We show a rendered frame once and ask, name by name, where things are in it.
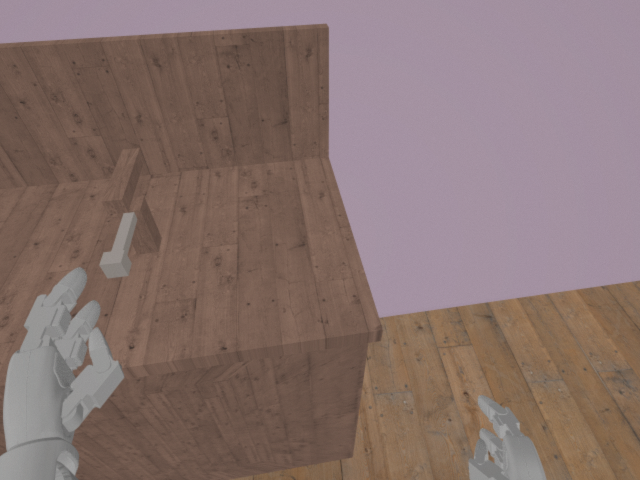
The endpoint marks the tap lever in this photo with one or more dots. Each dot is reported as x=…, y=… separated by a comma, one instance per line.
x=117, y=263

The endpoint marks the counter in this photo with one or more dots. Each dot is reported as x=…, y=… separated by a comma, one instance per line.
x=243, y=326

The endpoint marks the left robot forearm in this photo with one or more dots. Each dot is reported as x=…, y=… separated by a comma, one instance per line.
x=43, y=459

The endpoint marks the robot left hand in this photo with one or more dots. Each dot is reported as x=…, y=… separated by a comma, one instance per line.
x=40, y=374

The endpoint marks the robot right hand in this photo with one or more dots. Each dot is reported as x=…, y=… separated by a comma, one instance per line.
x=515, y=458

